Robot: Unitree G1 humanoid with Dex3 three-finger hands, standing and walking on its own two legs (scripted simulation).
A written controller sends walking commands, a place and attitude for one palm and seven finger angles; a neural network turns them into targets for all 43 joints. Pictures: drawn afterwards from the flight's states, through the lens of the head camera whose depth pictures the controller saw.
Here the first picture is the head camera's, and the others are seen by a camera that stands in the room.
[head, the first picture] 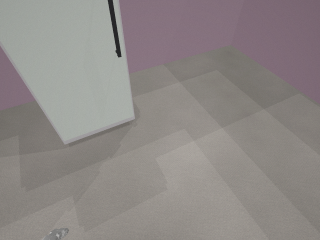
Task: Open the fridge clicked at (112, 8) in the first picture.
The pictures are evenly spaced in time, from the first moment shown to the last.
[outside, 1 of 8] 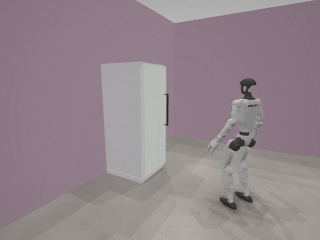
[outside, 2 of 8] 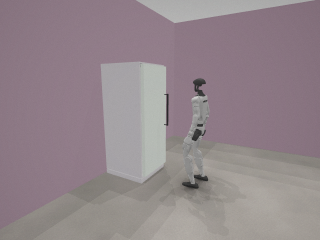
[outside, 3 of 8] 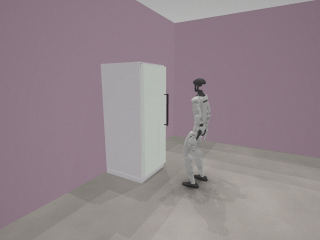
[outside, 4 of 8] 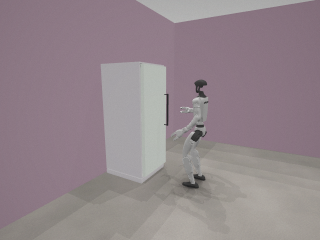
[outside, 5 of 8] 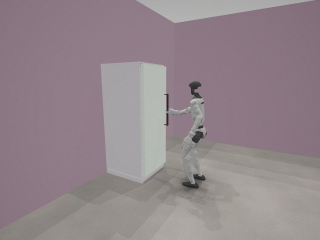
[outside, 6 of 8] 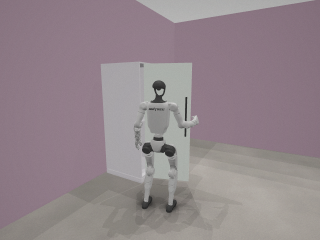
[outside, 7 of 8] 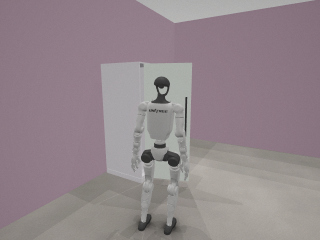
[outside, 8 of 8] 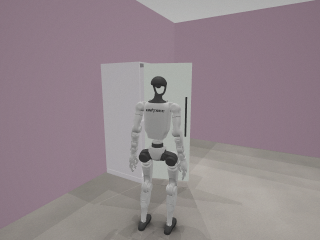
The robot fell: no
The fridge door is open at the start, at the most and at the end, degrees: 0 76 72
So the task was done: yes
